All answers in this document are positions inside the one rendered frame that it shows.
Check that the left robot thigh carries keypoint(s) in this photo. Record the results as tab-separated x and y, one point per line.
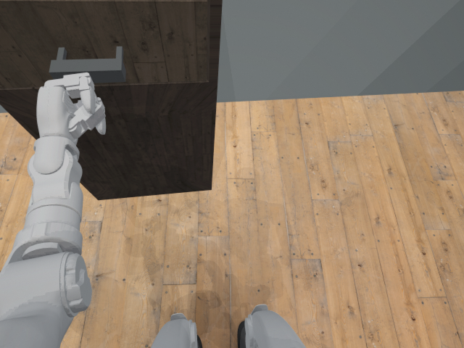
178	333

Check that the left robot forearm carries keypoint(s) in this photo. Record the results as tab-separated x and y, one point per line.
52	222

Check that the cabinet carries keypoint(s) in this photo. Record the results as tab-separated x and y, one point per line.
159	136

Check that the right robot thigh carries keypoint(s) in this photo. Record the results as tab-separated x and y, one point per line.
267	329

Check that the drawer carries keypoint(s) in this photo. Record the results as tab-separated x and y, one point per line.
162	40

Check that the robot left upper arm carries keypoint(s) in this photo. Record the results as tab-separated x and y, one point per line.
39	298

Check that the left robot hand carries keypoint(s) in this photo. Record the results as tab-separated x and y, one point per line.
58	116

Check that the robot thigh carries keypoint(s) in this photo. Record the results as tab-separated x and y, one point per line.
267	329
178	333

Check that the handle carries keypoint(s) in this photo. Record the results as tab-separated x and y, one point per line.
100	70

